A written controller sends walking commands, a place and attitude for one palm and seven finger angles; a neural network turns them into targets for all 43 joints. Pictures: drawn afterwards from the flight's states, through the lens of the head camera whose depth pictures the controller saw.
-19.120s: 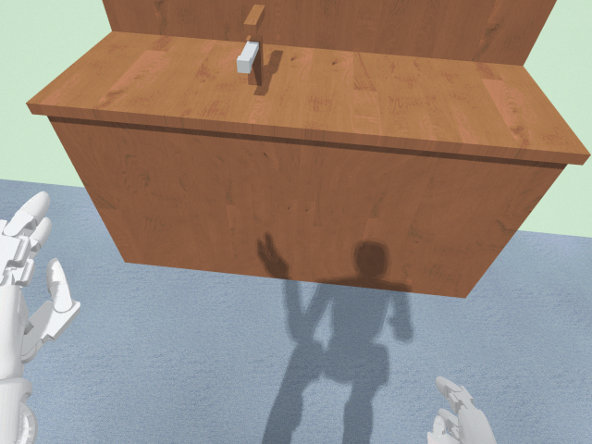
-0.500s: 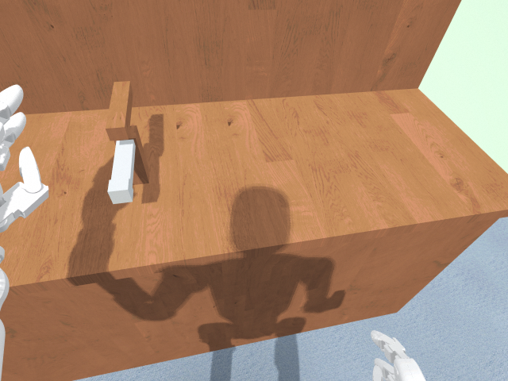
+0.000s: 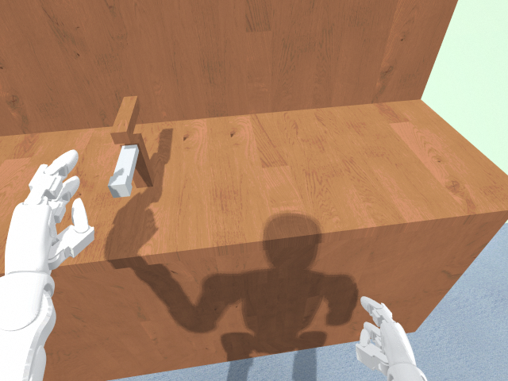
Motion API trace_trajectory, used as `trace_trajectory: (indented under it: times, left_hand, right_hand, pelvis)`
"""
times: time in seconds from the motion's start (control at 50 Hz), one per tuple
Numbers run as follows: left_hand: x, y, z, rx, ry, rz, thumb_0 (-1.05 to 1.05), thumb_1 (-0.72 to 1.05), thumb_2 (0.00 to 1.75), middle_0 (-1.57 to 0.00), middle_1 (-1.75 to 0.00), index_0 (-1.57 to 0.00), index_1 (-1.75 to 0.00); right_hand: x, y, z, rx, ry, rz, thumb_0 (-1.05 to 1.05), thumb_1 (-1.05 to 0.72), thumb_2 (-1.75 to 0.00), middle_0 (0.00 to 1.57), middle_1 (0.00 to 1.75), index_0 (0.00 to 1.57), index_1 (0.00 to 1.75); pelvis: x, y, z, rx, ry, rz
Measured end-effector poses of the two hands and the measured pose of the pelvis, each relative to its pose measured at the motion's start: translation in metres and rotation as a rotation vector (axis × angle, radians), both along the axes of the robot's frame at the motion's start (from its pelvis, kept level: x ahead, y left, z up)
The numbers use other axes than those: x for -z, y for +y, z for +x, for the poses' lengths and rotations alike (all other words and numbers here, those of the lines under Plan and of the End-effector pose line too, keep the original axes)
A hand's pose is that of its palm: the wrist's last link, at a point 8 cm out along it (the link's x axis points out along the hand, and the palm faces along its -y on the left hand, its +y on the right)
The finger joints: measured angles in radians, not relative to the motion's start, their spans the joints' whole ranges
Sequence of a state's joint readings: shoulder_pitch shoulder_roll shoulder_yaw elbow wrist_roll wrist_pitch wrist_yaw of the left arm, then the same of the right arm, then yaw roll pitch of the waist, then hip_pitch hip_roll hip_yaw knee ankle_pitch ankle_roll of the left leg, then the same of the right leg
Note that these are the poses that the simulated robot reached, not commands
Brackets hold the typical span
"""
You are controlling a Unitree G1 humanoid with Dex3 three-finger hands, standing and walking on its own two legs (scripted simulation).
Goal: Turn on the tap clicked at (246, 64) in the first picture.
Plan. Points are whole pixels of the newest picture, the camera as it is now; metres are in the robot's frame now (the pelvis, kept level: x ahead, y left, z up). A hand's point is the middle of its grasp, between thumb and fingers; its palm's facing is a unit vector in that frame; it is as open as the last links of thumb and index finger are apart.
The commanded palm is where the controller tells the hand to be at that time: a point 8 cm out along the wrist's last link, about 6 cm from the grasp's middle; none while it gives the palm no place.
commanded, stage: turn the palm inward beside the body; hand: left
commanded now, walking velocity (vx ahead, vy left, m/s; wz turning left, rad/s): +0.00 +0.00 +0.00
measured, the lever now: (120, 186) +0.36 +0.29 +0.13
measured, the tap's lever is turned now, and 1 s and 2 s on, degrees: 0 0 0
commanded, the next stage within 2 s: reach beside the lever's end, fingers flat in 1.58 s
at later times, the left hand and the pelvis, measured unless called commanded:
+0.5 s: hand (107, 224) +0.25 +0.23 +0.18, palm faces +0.39 -0.88 -0.26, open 7.4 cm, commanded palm +0.20 +0.27 +0.19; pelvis +0.06 -0.01 +0.00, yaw -1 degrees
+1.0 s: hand (97, 239) +0.22 +0.23 +0.18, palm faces +0.42 -0.89 -0.17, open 7.4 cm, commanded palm +0.16 +0.27 +0.19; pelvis +0.03 +0.00 +0.00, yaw +0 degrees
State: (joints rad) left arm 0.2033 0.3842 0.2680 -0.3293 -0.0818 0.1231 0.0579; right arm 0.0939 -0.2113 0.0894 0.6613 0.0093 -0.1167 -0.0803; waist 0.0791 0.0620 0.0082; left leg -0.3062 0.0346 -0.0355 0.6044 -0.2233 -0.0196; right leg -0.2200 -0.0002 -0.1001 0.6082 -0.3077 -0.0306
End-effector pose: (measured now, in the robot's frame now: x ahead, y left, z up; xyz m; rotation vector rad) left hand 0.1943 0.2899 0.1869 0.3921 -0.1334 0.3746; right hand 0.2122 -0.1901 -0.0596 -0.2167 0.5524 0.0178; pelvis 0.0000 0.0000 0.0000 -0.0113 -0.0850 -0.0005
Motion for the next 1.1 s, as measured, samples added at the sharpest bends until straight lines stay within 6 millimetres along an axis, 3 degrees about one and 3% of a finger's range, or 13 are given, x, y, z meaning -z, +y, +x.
trace_trajectory:
  times: [0.08, 0.2, 0.32, 0.42, 0.56, 0.76, 1.1]
  left_hand:
    - [-0.001, -0.011, 0.006, 0.019, -0.018, -0.013, 0.02, 0.90, 0.90, -0.21, -0.30, -0.21, -0.30]
    - [-0.002, -0.010, 0.013, -0.021, -0.019, -0.020, 0.02, 0.89, 0.90, -0.21, -0.30, -0.21, -0.30]
    - [0.000, -0.012, 0.016, -0.004, -0.002, -0.039, 0.02, 0.90, 0.90, -0.21, -0.30, -0.21, -0.30]
    - [0.001, -0.017, 0.015, 0.013, -0.015, -0.069, 0.02, 0.90, 0.90, -0.21, -0.30, -0.21, -0.30]
    - [-0.001, -0.018, 0.008, -0.009, -0.037, -0.104, 0.02, 0.90, 0.90, -0.21, -0.30, -0.21, -0.30]
    - [-0.004, -0.021, -0.005, -0.026, -0.032, -0.146, 0.02, 0.90, 0.90, -0.21, -0.30, -0.21, -0.30]
    - [-0.003, -0.024, -0.021, -0.044, -0.025, -0.215, 0.02, 0.90, 0.90, -0.21, -0.30, -0.21, -0.30]
  right_hand:
    - [0.006, -0.020, -0.002, 0.053, 0.013, -0.001, 0.01, -0.90, -0.90, 0.20, 0.30, 0.21, 0.30]
    - [0.013, -0.049, -0.002, 0.112, 0.052, -0.037, 0.02, -0.90, -0.90, 0.20, 0.30, 0.21, 0.30]
    - [0.011, -0.062, 0.009, 0.131, 0.040, -0.062, 0.02, -0.90, -0.90, 0.20, 0.30, 0.20, 0.30]
    - [0.005, -0.058, 0.022, 0.123, 0.000, -0.051, 0.02, -0.91, -0.90, 0.20, 0.30, 0.20, 0.30]
    - [-0.002, -0.036, 0.037, 0.084, -0.055, -0.013, 0.02, -0.90, -0.90, 0.20, 0.30, 0.20, 0.30]
    - [-0.009, -0.008, 0.038, 0.027, -0.085, 0.023, 0.02, -0.90, -0.90, 0.20, 0.30, 0.21, 0.30]
    - [-0.009, -0.016, 0.023, 0.040, -0.078, -0.001, 0.02, -0.90, -0.90, 0.20, 0.30, 0.21, 0.30]
  pelvis:
    - [0.001, -0.007, 0.010, 0.013, 0.012, -0.001]
    - [0.001, -0.012, 0.032, 0.019, 0.037, 0.004]
    - [-0.001, -0.012, 0.051, 0.019, 0.061, 0.015]
    - [0.000, -0.010, 0.058, 0.016, 0.070, 0.018]
    - [0.000, -0.006, 0.056, 0.011, 0.063, 0.017]
    - [-0.002, -0.002, 0.044, 0.005, 0.038, 0.012]
    - [-0.004, -0.002, 0.032, -0.002, 0.007, 0.003]
